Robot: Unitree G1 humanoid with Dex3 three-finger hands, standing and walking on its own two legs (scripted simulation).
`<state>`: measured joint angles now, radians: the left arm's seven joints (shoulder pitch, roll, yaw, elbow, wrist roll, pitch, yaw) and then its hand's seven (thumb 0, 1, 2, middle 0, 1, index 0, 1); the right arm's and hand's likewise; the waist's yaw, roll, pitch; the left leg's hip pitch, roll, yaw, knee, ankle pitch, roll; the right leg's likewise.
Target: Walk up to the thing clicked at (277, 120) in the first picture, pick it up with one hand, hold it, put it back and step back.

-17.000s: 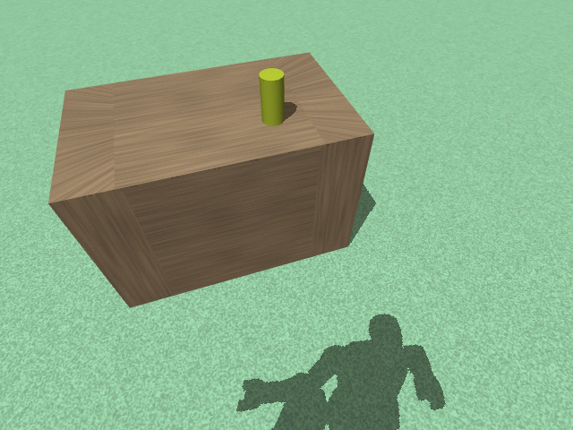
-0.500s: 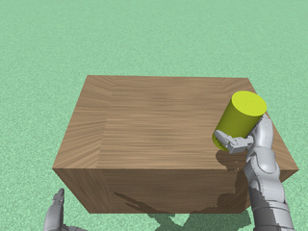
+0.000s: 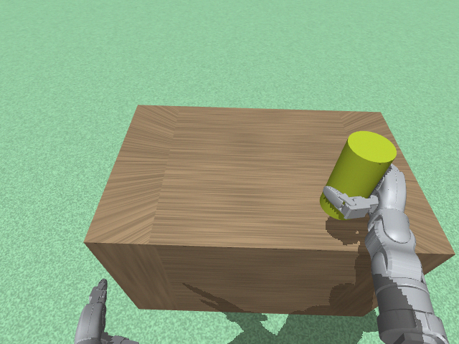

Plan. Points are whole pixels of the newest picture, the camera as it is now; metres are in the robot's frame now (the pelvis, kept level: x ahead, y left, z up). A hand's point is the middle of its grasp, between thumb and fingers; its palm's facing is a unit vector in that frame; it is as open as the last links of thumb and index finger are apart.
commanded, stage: crouch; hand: right
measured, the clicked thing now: (353, 178) +0.37 -0.19 +0.10
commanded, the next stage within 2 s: lower in 1.34 s
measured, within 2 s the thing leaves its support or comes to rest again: neither
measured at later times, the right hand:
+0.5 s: hand (344, 167) +0.46 -0.22 +0.03, palm faces +0.28 +0.96 +0.01, open 10.1 cm
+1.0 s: hand (343, 161) +0.51 -0.24 +0.00, palm faces +0.28 +0.96 +0.01, open 10.1 cm
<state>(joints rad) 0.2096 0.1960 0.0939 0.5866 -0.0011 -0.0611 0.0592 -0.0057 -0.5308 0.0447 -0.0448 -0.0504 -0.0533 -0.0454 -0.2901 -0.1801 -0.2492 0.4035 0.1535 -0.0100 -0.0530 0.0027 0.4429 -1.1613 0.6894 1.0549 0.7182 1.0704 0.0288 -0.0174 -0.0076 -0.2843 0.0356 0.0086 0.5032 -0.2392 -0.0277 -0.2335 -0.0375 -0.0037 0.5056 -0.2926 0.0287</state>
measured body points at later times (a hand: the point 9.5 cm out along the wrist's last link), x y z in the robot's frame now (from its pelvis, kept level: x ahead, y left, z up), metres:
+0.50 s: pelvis -0.02 -0.01 -0.04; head +0.07 -0.03 +0.40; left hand +0.12 +0.25 -0.09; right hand +0.44 -0.27 +0.03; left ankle +0.01 +0.14 -0.74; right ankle -0.02 -0.14 -0.74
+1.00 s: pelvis -0.02 -0.02 -0.07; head +0.11 -0.04 +0.36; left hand +0.13 +0.26 -0.09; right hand +0.49 -0.29 +0.00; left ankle +0.01 +0.14 -0.74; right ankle -0.02 -0.14 -0.74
